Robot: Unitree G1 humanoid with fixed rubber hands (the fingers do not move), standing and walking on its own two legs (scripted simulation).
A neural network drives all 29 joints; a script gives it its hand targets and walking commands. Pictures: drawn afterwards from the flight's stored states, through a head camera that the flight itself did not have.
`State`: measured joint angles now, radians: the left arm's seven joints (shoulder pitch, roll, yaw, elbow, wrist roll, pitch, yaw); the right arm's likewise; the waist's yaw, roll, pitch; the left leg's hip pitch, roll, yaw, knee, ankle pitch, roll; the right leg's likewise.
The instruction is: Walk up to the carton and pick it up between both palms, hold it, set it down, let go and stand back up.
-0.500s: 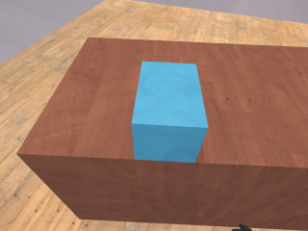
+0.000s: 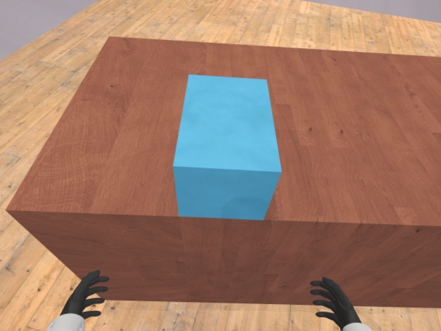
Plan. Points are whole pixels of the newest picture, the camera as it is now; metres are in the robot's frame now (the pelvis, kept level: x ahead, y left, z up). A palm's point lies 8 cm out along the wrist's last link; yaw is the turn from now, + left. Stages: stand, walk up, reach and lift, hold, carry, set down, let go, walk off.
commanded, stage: reach and lift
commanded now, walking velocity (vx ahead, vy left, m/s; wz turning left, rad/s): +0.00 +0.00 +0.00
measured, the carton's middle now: (224, 144) +0.49 -0.01 +0.04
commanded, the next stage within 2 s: none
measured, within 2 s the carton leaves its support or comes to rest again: neither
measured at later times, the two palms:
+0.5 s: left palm (68, 311) +0.17 +0.24 -0.02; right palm (345, 309) +0.18 -0.21 -0.02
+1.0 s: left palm (77, 265) +0.22 +0.22 +0.05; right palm (345, 267) +0.22 -0.20 +0.05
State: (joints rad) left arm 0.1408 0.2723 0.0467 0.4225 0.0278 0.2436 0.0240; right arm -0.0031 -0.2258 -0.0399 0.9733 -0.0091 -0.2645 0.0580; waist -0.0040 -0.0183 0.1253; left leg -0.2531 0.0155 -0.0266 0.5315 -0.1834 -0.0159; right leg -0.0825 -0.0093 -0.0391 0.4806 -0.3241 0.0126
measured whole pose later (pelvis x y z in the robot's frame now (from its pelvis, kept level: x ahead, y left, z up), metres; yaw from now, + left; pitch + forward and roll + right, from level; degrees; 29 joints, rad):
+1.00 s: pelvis +0.02 +0.00 +0.02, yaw -4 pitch -3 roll +0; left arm 0.27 0.27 0.04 -0.08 -0.18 0.22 -0.01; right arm 0.28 -0.13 0.02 -0.01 0.15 0.07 -0.11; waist 0.08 -0.01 0.04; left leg -0.10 0.03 0.05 0.29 -0.13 -0.02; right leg 0.02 -0.01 0.03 0.25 -0.22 0.01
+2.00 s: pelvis +0.00 +0.00 +0.01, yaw -5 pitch +0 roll +0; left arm -0.52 0.27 0.18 0.23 -0.16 0.54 0.01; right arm -0.56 -0.22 0.05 0.41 0.34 0.27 -0.21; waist 0.03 -0.02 0.05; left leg -0.22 0.05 0.06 0.33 -0.12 -0.02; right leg -0.11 0.01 0.03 0.32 -0.22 0.01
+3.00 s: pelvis +0.00 -0.01 +0.01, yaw -5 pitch +14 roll -1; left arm -1.01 0.33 0.02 1.29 -0.22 -0.06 0.01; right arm -1.03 -0.20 0.04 1.20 0.33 0.02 -0.14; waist 0.02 -0.03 -0.17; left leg -0.54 0.07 0.01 0.40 -0.12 -0.03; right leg -0.41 0.03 -0.01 0.36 -0.21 0.00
